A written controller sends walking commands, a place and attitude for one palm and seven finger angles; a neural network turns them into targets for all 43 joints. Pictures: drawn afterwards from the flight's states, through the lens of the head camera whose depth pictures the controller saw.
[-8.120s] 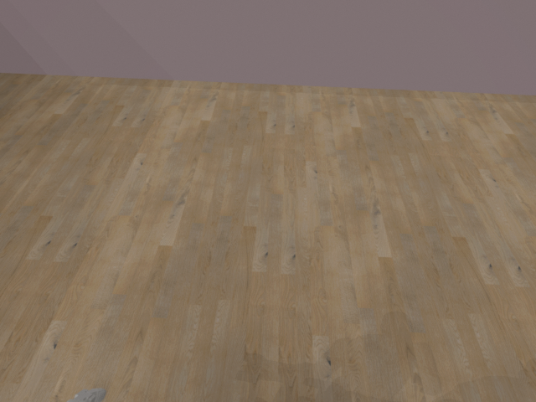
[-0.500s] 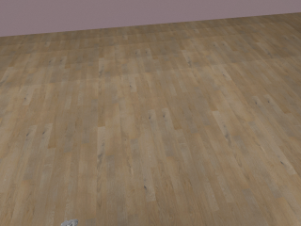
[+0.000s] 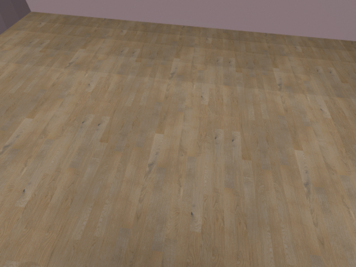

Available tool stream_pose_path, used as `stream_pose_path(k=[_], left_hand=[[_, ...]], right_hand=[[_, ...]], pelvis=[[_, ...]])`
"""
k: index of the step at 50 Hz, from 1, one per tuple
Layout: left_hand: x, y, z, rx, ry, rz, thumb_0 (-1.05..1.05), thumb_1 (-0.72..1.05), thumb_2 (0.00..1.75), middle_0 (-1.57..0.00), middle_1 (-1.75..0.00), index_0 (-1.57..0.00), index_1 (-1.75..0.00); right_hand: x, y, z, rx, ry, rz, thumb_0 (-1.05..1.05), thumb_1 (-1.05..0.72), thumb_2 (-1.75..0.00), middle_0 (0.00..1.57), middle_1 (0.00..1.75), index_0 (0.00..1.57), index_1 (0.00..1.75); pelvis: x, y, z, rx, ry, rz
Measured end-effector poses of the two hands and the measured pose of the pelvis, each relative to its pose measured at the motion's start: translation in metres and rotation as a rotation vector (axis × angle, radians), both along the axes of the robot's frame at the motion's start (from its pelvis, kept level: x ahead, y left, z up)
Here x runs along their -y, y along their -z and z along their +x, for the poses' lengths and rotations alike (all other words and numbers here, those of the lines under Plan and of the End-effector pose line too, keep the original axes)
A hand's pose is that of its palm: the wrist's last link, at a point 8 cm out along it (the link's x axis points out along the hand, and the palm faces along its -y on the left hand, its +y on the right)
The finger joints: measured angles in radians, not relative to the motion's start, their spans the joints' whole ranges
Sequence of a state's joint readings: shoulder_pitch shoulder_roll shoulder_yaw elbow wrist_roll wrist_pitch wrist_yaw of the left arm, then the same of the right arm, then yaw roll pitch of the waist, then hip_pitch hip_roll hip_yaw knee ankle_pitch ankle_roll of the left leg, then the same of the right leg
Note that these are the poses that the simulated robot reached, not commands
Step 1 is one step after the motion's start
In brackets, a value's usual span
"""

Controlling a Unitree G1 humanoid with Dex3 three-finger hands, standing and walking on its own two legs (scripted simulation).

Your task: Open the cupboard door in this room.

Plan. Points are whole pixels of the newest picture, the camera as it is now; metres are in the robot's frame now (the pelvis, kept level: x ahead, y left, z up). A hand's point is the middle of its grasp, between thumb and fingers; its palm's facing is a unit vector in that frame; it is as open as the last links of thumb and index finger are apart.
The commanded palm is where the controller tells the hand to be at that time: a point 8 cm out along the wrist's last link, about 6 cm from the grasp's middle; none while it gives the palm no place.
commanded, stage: turn or walk to find it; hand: left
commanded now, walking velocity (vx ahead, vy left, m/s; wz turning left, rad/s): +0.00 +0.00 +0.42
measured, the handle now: out of the picture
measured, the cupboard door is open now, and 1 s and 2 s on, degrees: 0 0 0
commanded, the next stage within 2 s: none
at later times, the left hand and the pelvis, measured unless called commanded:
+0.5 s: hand out of the picture +0.04 +0.20 -0.14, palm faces +0.20 -0.94 -0.28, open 7.4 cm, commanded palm none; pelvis -0.03 -0.02 +0.00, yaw +11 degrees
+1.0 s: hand out of the picture -0.15 +0.21 -0.18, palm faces +0.45 -0.86 -0.24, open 7.4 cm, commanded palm none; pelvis -0.09 +0.01 +0.00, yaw +24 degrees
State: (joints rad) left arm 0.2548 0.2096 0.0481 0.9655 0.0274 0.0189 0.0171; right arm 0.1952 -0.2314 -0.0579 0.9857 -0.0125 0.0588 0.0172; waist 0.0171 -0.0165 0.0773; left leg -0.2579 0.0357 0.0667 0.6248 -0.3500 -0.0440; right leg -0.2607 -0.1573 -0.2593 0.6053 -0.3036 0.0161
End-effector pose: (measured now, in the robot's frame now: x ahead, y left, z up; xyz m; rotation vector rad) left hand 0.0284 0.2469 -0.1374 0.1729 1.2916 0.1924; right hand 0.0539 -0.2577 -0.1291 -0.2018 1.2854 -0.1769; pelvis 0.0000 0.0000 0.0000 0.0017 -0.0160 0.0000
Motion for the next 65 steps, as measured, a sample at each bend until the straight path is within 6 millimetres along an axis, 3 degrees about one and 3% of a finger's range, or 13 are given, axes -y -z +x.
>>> stream_pose_path(k=[2, 5, 11, 17, 24, 31, 37, 41, 46, 49, 57, 65], left_hand=[[-0.015, 0.010, -0.015, -0.031, -0.034, -0.002, 0.01, 0.90, 0.90, -0.20, -0.30, -0.20, -0.30], [-0.030, 0.008, -0.028, -0.076, -0.061, 0.005, 0.01, 0.90, 0.90, -0.20, -0.30, -0.20, -0.30], [-0.040, -0.008, -0.024, -0.010, -0.091, 0.010, 0.01, 0.91, 0.90, -0.20, -0.30, -0.19, -0.30], [-0.030, -0.019, -0.008, 0.076, -0.095, 0.027, 0.01, 0.91, 0.90, -0.20, -0.30, -0.19, -0.30], [0.002, -0.029, 0.000, 0.187, -0.099, 0.067, 0.01, 0.90, 0.90, -0.20, -0.30, -0.20, -0.30], [0.025, -0.037, -0.043, 0.159, -0.181, 0.066, 0.01, 0.90, 0.90, -0.20, -0.30, -0.20, -0.30], [0.029, -0.028, -0.086, 0.107, -0.265, 0.042, 0.01, 0.90, 0.90, -0.20, -0.30, -0.20, -0.30], [0.023, -0.016, -0.124, 0.065, -0.332, 0.021, 0.01, 0.90, 0.90, -0.20, -0.30, -0.20, -0.30], [0.005, 0.009, -0.181, -0.010, -0.420, -0.010, 0.01, 0.90, 0.90, -0.20, -0.30, -0.20, -0.30], [-0.003, 0.010, -0.204, -0.069, -0.448, -0.016, 0.01, 0.90, 0.90, -0.20, -0.30, -0.20, -0.30], [-0.018, -0.010, -0.209, 0.009, -0.495, 0.009, 0.01, 0.91, 0.90, -0.20, -0.30, -0.19, -0.30], [-0.009, -0.023, -0.185, 0.108, -0.499, 0.056, 0.01, 0.91, 0.90, -0.20, -0.30, -0.19, -0.30]], right_hand=[[-0.011, -0.002, 0.014, 0.042, -0.032, -0.013, 0.00, -0.91, -0.90, 0.20, 0.30, 0.20, 0.30], [-0.027, -0.011, 0.025, 0.088, -0.063, -0.016, 0.00, -0.91, -0.90, 0.20, 0.30, 0.20, 0.30], [-0.046, -0.020, 0.033, 0.105, -0.114, 0.004, 0.00, -0.91, -0.90, 0.20, 0.30, 0.21, 0.30], [-0.042, -0.012, 0.026, 0.096, -0.128, 0.036, 0.00, -0.91, -0.90, 0.20, 0.30, 0.21, 0.30], [-0.013, 0.015, 0.006, 0.045, -0.134, 0.075, 0.00, -0.91, -0.90, 0.20, 0.30, 0.21, 0.30], [0.009, 0.013, -0.005, -0.027, -0.185, 0.069, 0.00, -0.91, -0.90, 0.20, 0.30, 0.20, 0.30], [0.009, 0.006, -0.008, -0.079, -0.254, 0.039, 0.00, -0.91, -0.90, 0.20, 0.30, 0.20, 0.30], [-0.008, 0.002, 0.003, -0.074, -0.324, 0.014, 0.01, -0.91, -0.90, 0.20, 0.30, 0.20, 0.30], [-0.046, -0.002, 0.026, 0.028, -0.412, -0.010, 0.01, -0.91, -0.90, 0.20, 0.30, 0.20, 0.30], [-0.066, -0.013, 0.031, 0.084, -0.443, -0.005, 0.00, -0.91, -0.90, 0.20, 0.30, 0.20, 0.30], [-0.093, -0.022, 0.030, 0.098, -0.515, 0.024, 0.00, -0.91, -0.90, 0.20, 0.30, 0.21, 0.30], [-0.077, -0.006, 0.019, 0.056, -0.530, 0.055, 0.00, -0.90, -0.90, 0.20, 0.30, 0.21, 0.30]], pelvis=[[-0.008, 0.005, -0.003, 0.002, -0.008, 0.004], [-0.015, 0.000, -0.006, 0.003, -0.022, -0.006], [-0.021, -0.012, -0.012, -0.002, -0.067, -0.019], [-0.013, -0.012, -0.020, -0.001, -0.112, -0.011], [0.014, -0.001, -0.031, 0.004, -0.174, 0.011], [0.027, -0.009, -0.041, 0.015, -0.256, 0.026], [0.027, -0.011, -0.049, 0.008, -0.324, 0.027], [0.018, -0.008, -0.059, 0.002, -0.363, 0.017], [-0.001, 0.004, -0.076, 0.003, -0.404, 0.002], [-0.007, -0.001, -0.083, 0.009, -0.415, -0.006], [-0.012, -0.013, -0.096, 0.009, -0.477, -0.021], [0.006, -0.011, -0.102, 0.000, -0.542, -0.009]])
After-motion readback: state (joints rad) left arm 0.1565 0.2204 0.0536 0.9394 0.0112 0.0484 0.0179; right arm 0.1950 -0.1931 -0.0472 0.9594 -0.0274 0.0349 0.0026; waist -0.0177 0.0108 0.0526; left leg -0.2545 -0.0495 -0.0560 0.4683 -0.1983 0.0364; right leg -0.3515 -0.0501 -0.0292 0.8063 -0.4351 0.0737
